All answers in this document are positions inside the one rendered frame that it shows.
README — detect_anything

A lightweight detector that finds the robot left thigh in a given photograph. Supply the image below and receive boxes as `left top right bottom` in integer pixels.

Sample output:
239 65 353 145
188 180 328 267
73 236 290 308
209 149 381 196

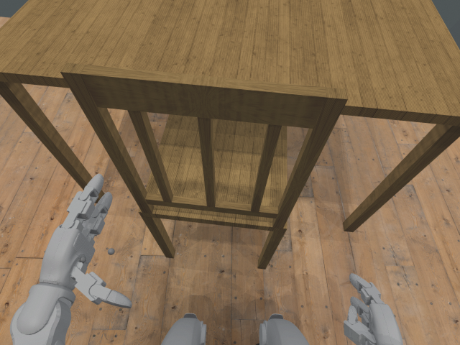
161 318 206 345

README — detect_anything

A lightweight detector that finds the robot left hand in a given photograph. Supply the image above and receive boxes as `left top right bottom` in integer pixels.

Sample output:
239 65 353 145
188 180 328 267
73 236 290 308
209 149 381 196
39 174 132 308

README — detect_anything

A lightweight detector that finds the chair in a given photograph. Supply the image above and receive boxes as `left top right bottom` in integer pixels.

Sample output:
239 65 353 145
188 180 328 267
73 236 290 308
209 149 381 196
60 63 348 270

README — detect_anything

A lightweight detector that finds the robot right shin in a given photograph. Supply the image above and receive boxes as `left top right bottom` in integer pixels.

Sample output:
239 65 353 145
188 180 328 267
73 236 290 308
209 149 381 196
269 314 283 320

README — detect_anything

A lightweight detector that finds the robot right hand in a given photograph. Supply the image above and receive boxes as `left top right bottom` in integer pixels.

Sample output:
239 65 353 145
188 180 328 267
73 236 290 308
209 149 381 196
344 273 403 345

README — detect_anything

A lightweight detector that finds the table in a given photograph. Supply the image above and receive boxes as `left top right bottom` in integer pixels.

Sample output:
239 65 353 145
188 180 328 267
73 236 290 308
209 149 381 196
0 0 460 232

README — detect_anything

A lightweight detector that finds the left robot forearm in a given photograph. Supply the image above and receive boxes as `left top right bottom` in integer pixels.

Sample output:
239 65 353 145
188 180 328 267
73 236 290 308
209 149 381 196
10 283 76 345

